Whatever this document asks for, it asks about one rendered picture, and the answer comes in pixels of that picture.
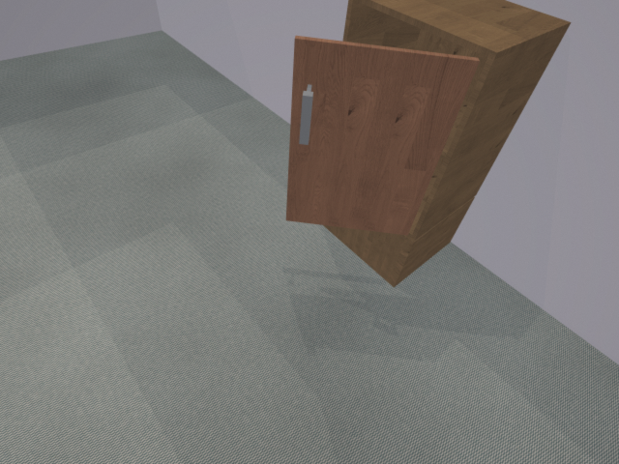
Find cupboard door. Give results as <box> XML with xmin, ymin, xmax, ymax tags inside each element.
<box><xmin>286</xmin><ymin>36</ymin><xmax>480</xmax><ymax>236</ymax></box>

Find handle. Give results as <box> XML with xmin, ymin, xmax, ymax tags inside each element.
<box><xmin>299</xmin><ymin>84</ymin><xmax>313</xmax><ymax>145</ymax></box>

